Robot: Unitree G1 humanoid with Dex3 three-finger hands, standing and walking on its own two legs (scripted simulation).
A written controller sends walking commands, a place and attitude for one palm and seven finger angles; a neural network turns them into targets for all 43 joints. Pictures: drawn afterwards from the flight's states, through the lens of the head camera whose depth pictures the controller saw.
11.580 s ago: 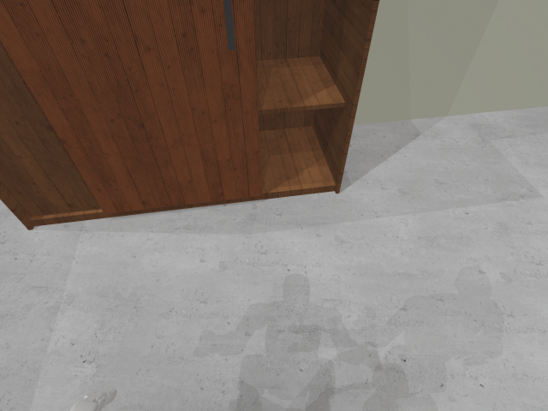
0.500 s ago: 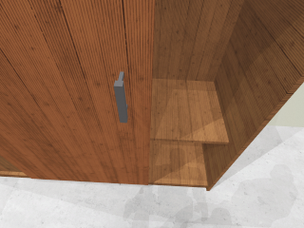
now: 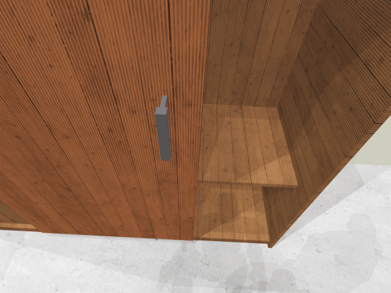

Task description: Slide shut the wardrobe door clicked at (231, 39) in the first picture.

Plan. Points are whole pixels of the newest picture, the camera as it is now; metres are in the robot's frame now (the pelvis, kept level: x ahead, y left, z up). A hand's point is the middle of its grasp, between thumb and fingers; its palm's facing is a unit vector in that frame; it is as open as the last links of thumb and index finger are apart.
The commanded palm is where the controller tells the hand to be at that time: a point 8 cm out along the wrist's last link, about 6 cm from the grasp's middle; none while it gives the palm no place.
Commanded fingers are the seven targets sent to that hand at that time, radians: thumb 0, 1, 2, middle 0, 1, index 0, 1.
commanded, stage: raise the hand with hooked fingers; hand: left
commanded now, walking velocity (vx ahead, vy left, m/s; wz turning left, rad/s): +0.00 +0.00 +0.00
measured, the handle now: (165, 129) +0.43 +0.10 +0.09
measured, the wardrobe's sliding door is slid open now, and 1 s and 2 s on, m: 0.38 0.38 0.38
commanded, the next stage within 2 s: none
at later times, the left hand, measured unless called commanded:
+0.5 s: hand out of the picture +0.13 +0.16 -0.05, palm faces +0.06 -1.00 +0.02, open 8.5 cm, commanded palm +0.12 +0.24 -0.02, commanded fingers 0.00 0.39 0.68 -0.24 -0.63 -0.24 -0.63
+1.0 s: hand (76, 243) +0.19 +0.22 +0.05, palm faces +0.12 -0.99 -0.09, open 11.6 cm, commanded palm +0.15 +0.27 +0.04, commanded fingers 0.00 -0.20 0.43 -0.28 -1.00 -0.28 -1.00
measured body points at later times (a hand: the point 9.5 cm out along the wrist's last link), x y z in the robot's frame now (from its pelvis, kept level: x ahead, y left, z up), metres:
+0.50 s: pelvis -0.06 -0.04 -0.06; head -0.04 -0.03 +0.39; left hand +0.12 +0.22 -0.04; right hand +0.16 -0.29 -0.09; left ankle +0.00 +0.09 -0.74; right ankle -0.05 -0.13 -0.74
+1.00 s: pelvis -0.02 -0.03 -0.04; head +0.02 -0.04 +0.41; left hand +0.18 +0.28 +0.05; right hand +0.13 -0.27 -0.13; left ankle +0.00 +0.09 -0.74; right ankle -0.05 -0.13 -0.74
